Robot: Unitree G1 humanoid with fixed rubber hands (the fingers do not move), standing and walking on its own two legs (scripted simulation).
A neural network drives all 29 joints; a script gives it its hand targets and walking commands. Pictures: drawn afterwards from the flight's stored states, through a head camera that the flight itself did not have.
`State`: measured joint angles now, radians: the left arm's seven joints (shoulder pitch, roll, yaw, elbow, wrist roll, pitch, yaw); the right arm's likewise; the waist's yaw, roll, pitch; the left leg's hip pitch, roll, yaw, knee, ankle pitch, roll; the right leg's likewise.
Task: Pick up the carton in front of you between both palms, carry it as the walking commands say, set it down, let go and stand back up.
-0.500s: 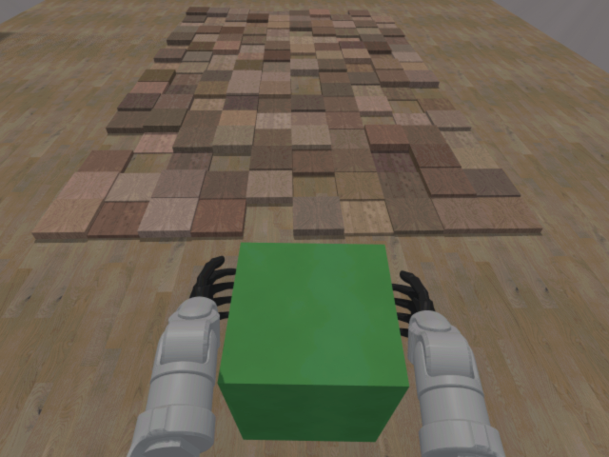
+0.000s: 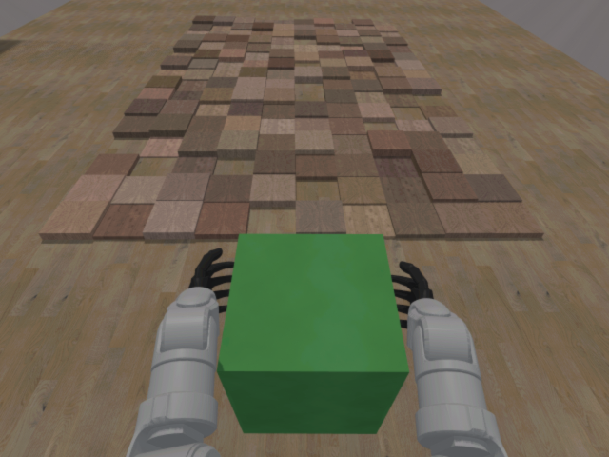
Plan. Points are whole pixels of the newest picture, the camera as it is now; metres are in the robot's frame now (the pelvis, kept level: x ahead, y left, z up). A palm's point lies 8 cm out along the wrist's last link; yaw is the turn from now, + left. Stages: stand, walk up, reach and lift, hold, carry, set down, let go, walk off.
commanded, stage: hold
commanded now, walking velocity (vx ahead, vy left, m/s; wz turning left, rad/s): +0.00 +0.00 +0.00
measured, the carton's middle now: (310, 337) +0.29 +0.00 -0.03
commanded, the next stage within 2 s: carry in 0.26 s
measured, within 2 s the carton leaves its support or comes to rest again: neither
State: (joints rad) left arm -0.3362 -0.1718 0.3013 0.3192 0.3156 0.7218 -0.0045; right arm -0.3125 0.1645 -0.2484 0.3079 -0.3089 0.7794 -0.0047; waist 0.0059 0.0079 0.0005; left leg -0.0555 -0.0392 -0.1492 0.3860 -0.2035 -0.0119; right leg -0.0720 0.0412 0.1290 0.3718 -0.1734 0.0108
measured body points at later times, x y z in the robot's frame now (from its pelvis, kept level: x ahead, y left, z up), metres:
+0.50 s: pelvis +0.04 +0.02 -0.01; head +0.00 +0.03 +0.44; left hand +0.34 +0.18 +0.07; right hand +0.34 -0.12 +0.06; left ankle +0.02 +0.13 -0.75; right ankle +0.03 -0.13 -0.74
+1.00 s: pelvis +0.27 +0.06 -0.02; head +0.25 +0.07 +0.43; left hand +0.52 +0.24 +0.08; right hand +0.55 -0.06 +0.08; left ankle +0.26 +0.14 -0.75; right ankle +0.16 -0.07 -0.72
